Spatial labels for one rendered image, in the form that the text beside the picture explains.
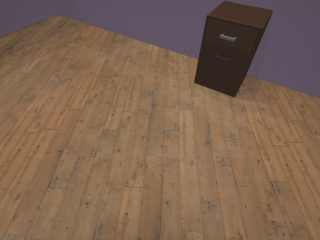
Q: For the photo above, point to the handle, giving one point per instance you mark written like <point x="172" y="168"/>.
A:
<point x="227" y="38"/>
<point x="221" y="58"/>

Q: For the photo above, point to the cabinet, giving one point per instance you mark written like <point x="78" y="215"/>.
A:
<point x="227" y="77"/>

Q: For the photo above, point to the drawer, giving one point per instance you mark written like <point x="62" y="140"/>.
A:
<point x="245" y="37"/>

